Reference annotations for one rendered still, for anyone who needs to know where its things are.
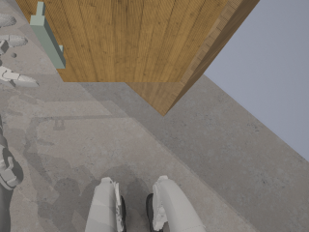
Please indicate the cupboard door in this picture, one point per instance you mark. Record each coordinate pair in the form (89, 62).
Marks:
(127, 40)

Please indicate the left robot hand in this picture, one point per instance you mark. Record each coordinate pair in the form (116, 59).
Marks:
(7, 76)

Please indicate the robot left upper arm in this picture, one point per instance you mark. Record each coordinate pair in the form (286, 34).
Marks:
(11, 175)

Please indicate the handle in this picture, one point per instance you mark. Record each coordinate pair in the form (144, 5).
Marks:
(42, 30)

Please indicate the left robot shin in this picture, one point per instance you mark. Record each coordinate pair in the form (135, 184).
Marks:
(119, 214)

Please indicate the left robot thigh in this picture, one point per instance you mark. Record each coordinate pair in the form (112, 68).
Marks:
(102, 215)

